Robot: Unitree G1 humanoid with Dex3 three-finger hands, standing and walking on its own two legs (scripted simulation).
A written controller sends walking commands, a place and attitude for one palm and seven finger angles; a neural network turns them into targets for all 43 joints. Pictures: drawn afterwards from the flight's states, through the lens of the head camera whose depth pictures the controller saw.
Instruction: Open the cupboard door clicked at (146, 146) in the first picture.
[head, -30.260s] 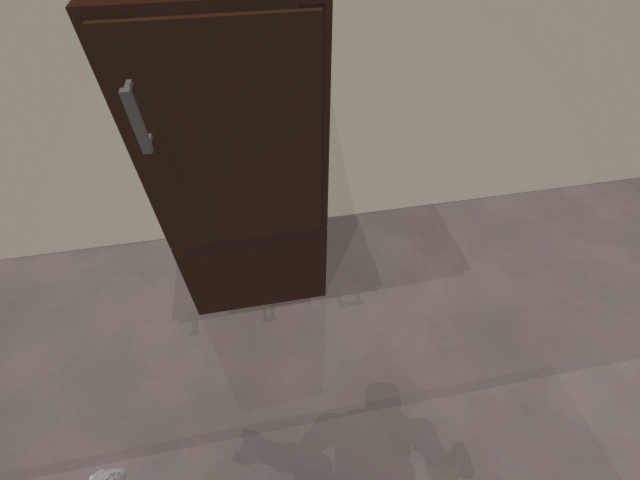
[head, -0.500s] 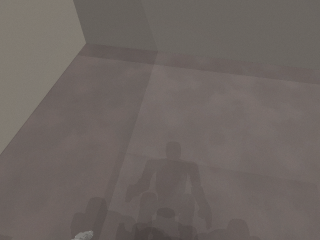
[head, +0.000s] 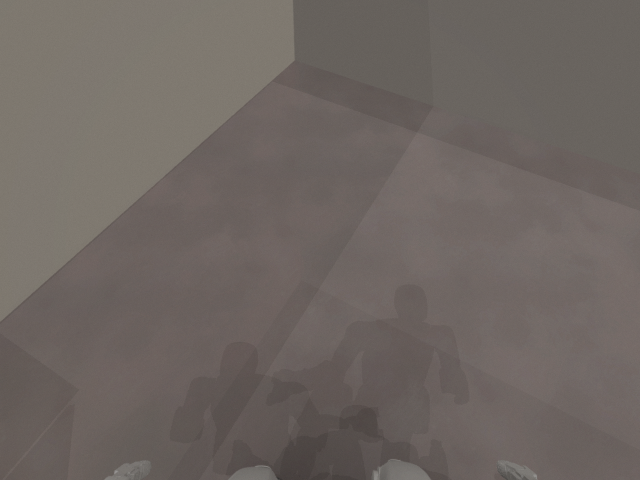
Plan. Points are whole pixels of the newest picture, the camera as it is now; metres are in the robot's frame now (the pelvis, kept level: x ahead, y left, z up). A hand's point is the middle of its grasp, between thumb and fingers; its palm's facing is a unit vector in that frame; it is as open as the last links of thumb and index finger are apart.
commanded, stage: turn to face it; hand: left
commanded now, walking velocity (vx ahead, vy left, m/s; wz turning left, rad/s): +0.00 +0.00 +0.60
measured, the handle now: out of the picture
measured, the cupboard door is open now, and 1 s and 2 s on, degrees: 44 44 44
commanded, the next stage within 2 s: none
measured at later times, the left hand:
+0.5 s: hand out of the picture +0.01 +0.17 -0.18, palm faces +0.36 -0.90 -0.24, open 7.4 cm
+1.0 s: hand out of the picture -0.02 +0.13 -0.17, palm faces +0.62 -0.75 -0.22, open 7.4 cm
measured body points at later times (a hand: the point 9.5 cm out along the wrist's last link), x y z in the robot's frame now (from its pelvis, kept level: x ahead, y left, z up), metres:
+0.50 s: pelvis +0.03 -0.04 -0.01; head +0.08 -0.01 +0.44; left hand +0.00 +0.22 -0.16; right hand +0.23 -0.24 -0.13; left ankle +0.01 +0.07 -0.73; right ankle +0.04 -0.17 -0.68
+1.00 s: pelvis +0.05 -0.07 -0.01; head +0.08 -0.03 +0.44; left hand -0.05 +0.17 -0.15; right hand +0.30 -0.21 -0.13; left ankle -0.01 +0.02 -0.73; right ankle +0.12 -0.18 -0.73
